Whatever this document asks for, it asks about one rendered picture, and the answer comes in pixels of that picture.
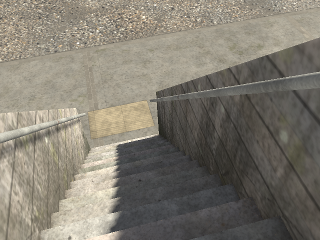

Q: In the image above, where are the stairs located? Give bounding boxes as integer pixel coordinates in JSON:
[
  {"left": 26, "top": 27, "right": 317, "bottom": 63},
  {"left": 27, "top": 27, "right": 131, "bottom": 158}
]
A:
[{"left": 40, "top": 133, "right": 293, "bottom": 240}]

